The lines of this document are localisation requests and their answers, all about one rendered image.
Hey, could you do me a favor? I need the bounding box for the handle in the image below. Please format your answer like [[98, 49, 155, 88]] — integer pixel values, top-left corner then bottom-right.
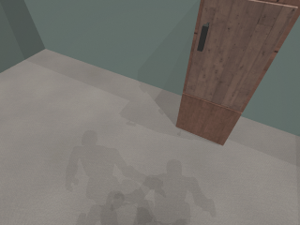
[[197, 22, 210, 52]]

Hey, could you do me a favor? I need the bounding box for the cupboard door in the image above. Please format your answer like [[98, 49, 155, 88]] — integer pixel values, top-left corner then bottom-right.
[[185, 0, 298, 112]]

